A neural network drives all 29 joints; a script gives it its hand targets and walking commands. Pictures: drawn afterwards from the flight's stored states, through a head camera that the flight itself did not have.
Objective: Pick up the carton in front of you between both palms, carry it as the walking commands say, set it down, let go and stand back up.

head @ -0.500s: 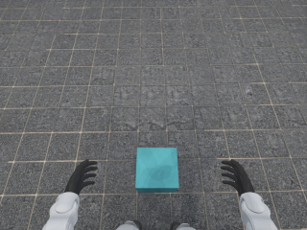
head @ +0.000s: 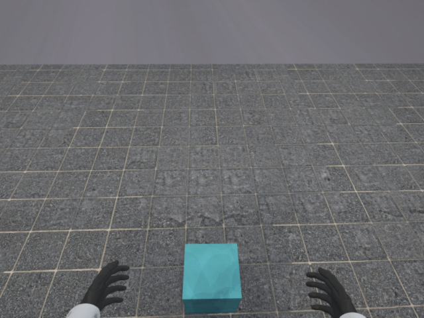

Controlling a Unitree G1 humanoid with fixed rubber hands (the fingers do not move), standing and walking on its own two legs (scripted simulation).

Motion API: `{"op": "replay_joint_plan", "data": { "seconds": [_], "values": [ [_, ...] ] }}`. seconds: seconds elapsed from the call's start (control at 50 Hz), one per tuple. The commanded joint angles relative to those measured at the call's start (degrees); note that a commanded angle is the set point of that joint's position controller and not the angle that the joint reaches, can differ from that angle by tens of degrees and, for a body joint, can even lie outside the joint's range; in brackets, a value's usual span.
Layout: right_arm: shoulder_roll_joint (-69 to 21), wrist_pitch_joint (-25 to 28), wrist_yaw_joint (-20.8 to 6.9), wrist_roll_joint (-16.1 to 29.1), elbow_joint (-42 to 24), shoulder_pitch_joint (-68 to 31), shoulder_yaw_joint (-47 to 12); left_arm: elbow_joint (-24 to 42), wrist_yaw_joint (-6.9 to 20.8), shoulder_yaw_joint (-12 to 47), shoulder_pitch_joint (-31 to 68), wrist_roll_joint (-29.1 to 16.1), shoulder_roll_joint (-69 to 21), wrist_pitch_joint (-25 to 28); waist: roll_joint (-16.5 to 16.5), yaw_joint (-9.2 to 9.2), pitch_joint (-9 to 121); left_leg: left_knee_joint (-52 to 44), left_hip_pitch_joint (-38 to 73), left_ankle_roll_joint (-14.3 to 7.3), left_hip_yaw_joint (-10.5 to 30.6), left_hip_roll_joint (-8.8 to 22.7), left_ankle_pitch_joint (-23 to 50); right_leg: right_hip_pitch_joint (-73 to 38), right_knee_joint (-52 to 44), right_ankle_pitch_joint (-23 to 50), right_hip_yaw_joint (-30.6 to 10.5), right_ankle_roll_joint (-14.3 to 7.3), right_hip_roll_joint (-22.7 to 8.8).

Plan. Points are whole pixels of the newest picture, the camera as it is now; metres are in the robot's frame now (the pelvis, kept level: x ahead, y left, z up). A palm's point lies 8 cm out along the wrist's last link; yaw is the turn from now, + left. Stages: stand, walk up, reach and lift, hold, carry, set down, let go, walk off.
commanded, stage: let go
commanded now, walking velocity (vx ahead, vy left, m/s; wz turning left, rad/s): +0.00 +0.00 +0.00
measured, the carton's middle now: (211, 279) +0.38 +0.01 -0.65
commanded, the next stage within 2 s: stand in 0.12 s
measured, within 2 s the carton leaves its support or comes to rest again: neither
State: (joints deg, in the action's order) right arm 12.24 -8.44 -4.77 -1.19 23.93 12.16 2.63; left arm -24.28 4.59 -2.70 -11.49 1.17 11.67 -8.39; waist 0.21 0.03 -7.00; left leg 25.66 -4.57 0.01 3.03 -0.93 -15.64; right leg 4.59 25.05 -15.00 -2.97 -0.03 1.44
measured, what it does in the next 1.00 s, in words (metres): stands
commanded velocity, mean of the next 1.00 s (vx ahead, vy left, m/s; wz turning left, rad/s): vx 0.00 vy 0.00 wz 0.00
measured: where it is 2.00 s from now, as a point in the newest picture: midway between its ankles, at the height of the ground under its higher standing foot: outside the picture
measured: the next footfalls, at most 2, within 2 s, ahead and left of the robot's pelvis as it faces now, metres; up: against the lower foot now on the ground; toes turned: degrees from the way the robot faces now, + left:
none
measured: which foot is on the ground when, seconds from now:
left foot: down 0.00-1.00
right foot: down 0.00-1.00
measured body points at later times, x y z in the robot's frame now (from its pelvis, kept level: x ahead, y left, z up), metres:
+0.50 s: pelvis +0.02 +0.00 +0.00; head +0.02 +0.01 +0.45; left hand +0.16 +0.30 -0.10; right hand +0.16 -0.29 -0.09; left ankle -0.01 +0.12 -0.74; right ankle -0.01 -0.12 -0.74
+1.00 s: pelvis +0.01 +0.00 +0.00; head +0.01 +0.01 +0.45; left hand +0.13 +0.30 -0.11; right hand +0.14 -0.30 -0.10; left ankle -0.01 +0.12 -0.74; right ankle -0.01 -0.12 -0.74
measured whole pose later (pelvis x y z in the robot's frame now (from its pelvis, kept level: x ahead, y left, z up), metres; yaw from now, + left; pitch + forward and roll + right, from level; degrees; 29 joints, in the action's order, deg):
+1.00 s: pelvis +0.01 +0.00 +0.00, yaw +0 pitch -2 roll +0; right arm 20.1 0.2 1.4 -1.7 49.3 9.3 1.3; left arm -50.0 -1.4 -1.5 -9.0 1.5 20.2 0.1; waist -0.3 0.1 -0.8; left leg 24.5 -7.3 -0.4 3.3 -1.5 -15.4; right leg 7.2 24.1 -15.1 -2.6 0.3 0.8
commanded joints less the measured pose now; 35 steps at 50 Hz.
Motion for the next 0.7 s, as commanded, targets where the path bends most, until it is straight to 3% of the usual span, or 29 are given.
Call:
{"op": "replay_joint_plan", "data": {
  "seconds": [0.0, 0.04, 0.06, 0.1, 0.12, 0.16, 0.2, 0.22, 0.36, 0.68],
  "values": [
    [5.0, 0.3, 0.2, -0.2, -6.0, -2.3, 1.8, 5.8, 0.0, -2.0, 1.8, 0.4, 5.4, 0.3, 0.2, 0.21, 2.0, -4.6, -1.7, 0.6, -3.0, -1.5, 6.8, -0.7, -4.0, 6.4, 2.8, 1.0, 1.2],
    [5.0, 0.4, 0.3, -0.3, -6.2, -2.4, 1.9, 6.1, 0.0, -2.1, 2.2, 0.4, 5.4, 0.4, 0.0, 0.10, 2.5, -4.3, -1.1, 0.6, -2.9, -1.5, 7.8, -0.8, -3.8, 7.5, 2.7, 1.1, 1.2],
    [5.4, 2.1, 1.6, 0.7, -3.3, 0.6, 2.5, 9.2, -1.6, -1.8, 3.2, 1.5, 7.3, -2.6, 1.4, -0.90, 5.2, -2.0, -1.3, 1.3, -3.2, -3.1, 7.8, -2.3, -2.0, 10.8, 2.8, 0.3, 1.0],
    [5.9, 2.6, 2.3, 0.8, -3.7, 0.5, 1.5, 8.6, -2.5, -1.0, 2.4, 0.7, 6.7, -3.7, 0.0, -0.69, 5.1, -1.4, -1.9, 1.3, -3.0, -3.2, 7.9, -1.5, -1.3, 12.3, 2.7, 0.6, 0.8],
    [11.6, 4.3, 4.5, -0.9, 3.0, -3.4, 2.7, -0.2, -5.1, -2.8, 2.3, 0.4, 12.9, 0.8, -4.7, 2.01, 4.7, 0.3, -7.8, 2.0, -0.2, 1.9, 8.0, 6.8, -1.4, 6.7, 0.5, 1.8, -2.8],
    [11.6, 5.8, 5.6, -1.6, 4.2, -1.9, 2.8, -2.2, -6.0, -2.6, 2.1, 0.9, 12.8, 4.0, -3.1, 0.27, 5.1, -0.5, -7.1, 1.4, 1.5, 2.6, 5.0, 7.3, -1.7, 1.3, -1.2, 1.3, -3.2],
    [11.8, 6.7, 5.7, -1.8, 6.2, -2.5, 2.5, -4.0, -5.9, -2.4, 2.2, 1.1, 12.1, 5.7, -0.6, 0.35, 5.7, -1.2, -8.5, 0.7, 2.4, 2.9, 2.1, 7.8, -1.6, -0.6, -1.8, 0.6, -3.2],
    [11.6, 7.1, 5.7, -1.5, 7.2, -2.5, 2.4, -5.2, -5.7, -2.3, 2.5, 1.1, 11.9, 6.2, 0.6, 0.26, 6.9, -1.0, -8.6, 0.5, 2.5, 2.9, 4.2, 6.5, -1.2, 2.0, -2.0, 0.5, -3.4],
    [13.4, 8.3, 5.9, -1.0, 11.4, -2.9, 2.2, -10.8, -5.7, -2.1, 2.6, 0.9, 14.0, 7.9, 0.7, 0.13, 10.6, 0.2, -5.5, 0.1, 3.3, 4.2, 14.5, 4.8, 0.2, 12.4, -2.3, 0.2, -4.4],
    [16.1, 9.0, 6.4, -0.5, 18.1, -3.8, 1.3, -18.6, -6.3, -0.9, 3.2, 0.6, 16.2, 9.0, 0.1, -0.02, 10.0, -1.4, -3.2, -0.4, 4.2, 5.1, 20.3, 2.6, -0.9, 17.5, -2.9, -0.2, -5.5]
  ]
}}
